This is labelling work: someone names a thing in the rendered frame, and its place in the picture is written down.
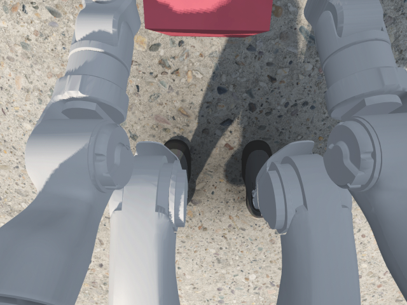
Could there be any left robot foot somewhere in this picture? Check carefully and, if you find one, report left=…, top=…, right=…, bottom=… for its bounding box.
left=164, top=139, right=191, bottom=204

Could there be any robot right upper arm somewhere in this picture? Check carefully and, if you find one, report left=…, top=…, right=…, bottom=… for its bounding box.
left=323, top=112, right=407, bottom=302

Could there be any left robot shin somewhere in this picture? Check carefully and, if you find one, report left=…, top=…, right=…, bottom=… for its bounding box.
left=109, top=141, right=182, bottom=216

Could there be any robot left forearm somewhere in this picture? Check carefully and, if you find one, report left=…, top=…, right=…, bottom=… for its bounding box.
left=25, top=0, right=141, bottom=173

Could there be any robot left upper arm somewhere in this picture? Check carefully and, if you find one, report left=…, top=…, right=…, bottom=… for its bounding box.
left=0, top=119, right=134, bottom=305

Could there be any robot right forearm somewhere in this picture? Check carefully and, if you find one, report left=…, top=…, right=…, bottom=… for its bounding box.
left=304, top=0, right=407, bottom=121

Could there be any carton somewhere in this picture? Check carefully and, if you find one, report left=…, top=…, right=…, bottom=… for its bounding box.
left=143, top=0, right=273, bottom=37

